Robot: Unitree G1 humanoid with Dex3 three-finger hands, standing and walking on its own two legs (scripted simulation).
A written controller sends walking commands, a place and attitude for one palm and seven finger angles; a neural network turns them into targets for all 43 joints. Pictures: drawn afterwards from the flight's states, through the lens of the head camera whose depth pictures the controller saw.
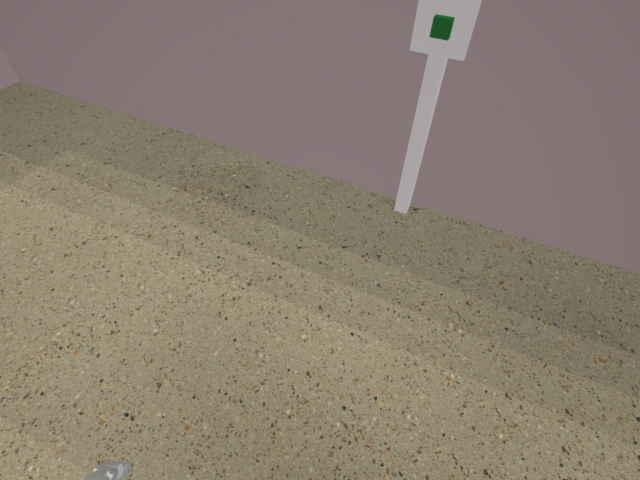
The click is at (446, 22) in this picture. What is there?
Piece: button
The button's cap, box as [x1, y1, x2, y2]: [430, 14, 454, 39]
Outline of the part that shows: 436,14 433,18 430,36 447,39 449,37 454,17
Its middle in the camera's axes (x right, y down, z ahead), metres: +0.37 -0.66 +1.20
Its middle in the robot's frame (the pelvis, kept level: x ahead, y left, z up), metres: +1.36 -0.31 +0.05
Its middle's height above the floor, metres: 0.82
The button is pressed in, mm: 0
